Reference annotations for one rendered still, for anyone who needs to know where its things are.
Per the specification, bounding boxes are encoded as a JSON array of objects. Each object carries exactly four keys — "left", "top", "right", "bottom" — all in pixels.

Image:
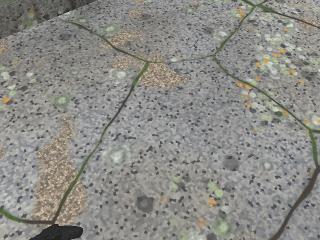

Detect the left robot hand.
[{"left": 29, "top": 224, "right": 83, "bottom": 240}]

